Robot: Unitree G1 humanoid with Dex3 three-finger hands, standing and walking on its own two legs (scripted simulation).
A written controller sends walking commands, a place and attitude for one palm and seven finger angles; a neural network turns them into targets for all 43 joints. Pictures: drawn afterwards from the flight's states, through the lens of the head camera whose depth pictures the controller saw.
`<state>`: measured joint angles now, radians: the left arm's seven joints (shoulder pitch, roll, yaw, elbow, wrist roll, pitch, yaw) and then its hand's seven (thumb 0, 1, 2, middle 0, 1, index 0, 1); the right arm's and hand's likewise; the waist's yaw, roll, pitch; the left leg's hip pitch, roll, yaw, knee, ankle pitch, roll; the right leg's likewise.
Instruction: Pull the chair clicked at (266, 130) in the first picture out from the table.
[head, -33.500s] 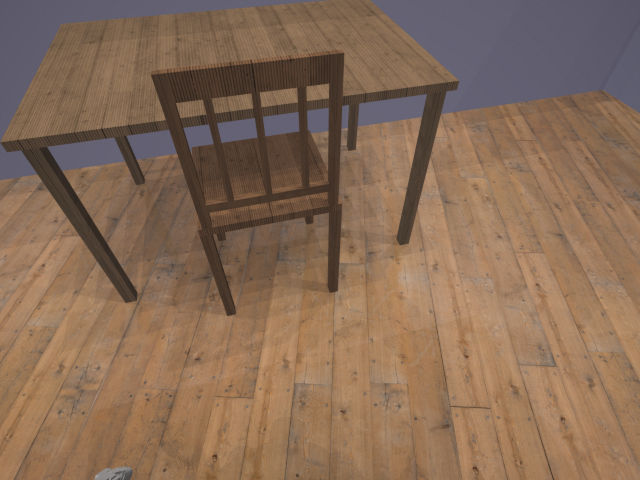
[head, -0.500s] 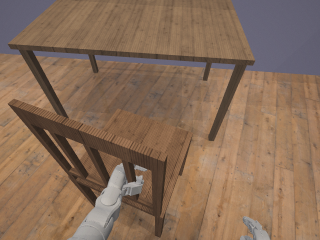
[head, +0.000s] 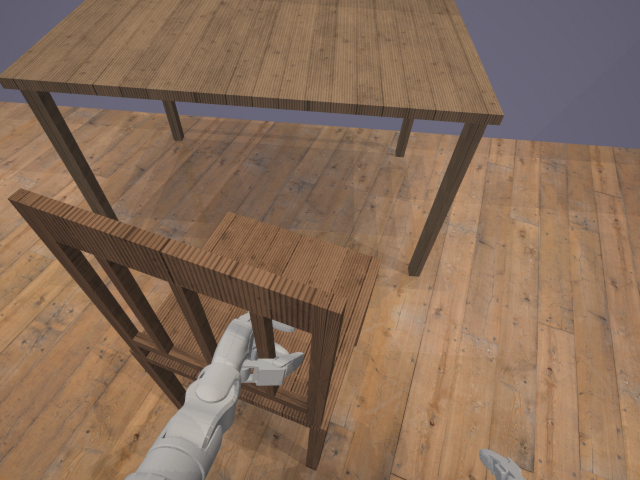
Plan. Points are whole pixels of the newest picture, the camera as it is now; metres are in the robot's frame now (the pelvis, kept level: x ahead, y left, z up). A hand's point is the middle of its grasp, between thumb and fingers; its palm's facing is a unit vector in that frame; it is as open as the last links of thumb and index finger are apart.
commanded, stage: open the thumb and straighten the fingers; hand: left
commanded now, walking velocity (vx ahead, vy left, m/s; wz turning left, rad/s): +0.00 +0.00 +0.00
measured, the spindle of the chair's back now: (202, 332) +0.34 +0.17 -0.07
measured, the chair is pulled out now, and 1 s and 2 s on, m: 0.46 0.46 0.46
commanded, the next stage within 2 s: draw the fingers out of the gap in 0.52 s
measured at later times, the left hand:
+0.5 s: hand (276, 345) +0.31 +0.06 -0.06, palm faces -0.17 -0.98 -0.06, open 17.0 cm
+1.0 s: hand (259, 397) +0.24 +0.08 -0.06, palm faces -0.17 -0.98 -0.05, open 17.5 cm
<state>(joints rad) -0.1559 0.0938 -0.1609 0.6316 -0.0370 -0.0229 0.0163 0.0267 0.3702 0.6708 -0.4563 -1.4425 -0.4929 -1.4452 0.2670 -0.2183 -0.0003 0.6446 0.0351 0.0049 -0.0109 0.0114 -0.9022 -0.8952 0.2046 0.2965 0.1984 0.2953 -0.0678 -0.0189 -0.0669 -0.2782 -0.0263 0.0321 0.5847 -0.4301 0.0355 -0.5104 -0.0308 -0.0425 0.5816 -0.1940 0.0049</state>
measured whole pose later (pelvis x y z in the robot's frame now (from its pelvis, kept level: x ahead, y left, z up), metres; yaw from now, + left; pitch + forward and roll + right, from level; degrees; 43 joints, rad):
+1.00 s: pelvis -0.02 -0.03 -0.02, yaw +1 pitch +10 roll +1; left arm 0.01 0.16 -0.05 0.40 -0.08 0.06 -0.12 -0.01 -0.53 0.20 0.00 0.00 0.00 0.00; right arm 0.27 -0.27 0.00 0.55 0.05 -0.07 -0.01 0.01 -0.90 -0.90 0.20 0.30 0.20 0.30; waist -0.05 0.02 -0.08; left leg -0.45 -0.02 0.02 0.77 -0.48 0.00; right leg -0.68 -0.03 -0.06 0.76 -0.25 -0.03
